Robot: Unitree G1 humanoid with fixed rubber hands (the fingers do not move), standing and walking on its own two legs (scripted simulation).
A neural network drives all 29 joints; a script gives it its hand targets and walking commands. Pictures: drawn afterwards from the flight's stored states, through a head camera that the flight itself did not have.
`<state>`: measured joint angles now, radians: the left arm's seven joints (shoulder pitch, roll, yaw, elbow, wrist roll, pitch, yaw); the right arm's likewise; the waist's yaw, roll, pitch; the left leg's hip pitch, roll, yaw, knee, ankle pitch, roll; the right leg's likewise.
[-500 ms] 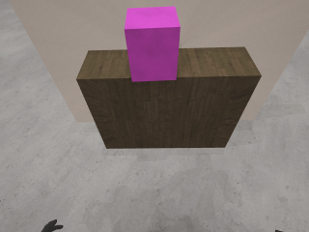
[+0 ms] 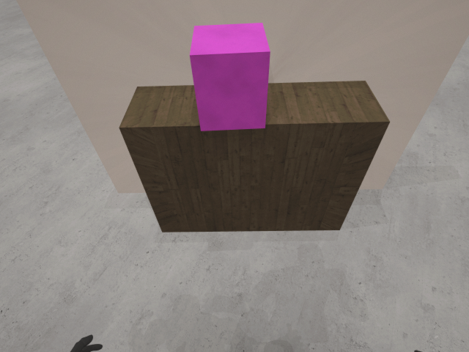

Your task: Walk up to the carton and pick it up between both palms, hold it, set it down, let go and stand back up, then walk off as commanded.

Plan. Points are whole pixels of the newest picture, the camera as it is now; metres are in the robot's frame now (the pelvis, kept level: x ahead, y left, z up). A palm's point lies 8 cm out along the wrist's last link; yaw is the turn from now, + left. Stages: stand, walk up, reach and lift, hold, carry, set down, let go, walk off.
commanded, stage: stand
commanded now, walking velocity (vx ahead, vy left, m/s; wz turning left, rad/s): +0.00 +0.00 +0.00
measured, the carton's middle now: (230, 78) +0.88 +0.02 +0.02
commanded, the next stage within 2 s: none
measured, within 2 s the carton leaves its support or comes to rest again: neither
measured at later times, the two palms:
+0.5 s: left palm out of the picture +0.10 +0.31 -0.10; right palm out of the picture +0.07 -0.31 -0.11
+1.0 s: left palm out of the picture +0.11 +0.31 -0.10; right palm out of the picture +0.07 -0.31 -0.10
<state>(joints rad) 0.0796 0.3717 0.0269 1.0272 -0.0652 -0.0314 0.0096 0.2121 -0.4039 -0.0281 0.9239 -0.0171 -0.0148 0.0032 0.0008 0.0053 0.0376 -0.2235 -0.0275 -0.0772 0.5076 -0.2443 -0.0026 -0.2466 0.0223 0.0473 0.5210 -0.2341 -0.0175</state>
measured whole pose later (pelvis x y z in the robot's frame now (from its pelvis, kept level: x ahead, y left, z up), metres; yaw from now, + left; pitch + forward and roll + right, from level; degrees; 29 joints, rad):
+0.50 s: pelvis +0.00 +0.00 +0.00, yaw +0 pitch -2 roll +0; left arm 0.08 0.37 0.03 1.06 -0.07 -0.03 0.00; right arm 0.21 -0.40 -0.02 0.95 -0.02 -0.02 0.00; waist 0.00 0.01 0.03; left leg -0.22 -0.03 -0.08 0.49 -0.23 -0.01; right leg -0.24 0.02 0.05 0.50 -0.22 -0.02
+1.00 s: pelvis +0.01 +0.00 +0.00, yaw +0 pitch -1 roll +0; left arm 0.08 0.37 0.03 1.06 -0.07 -0.03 0.00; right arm 0.21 -0.40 -0.02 0.97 -0.02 -0.02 0.00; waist 0.00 0.00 0.03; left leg -0.22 -0.03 -0.08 0.47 -0.23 -0.01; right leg -0.24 0.02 0.05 0.48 -0.22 -0.01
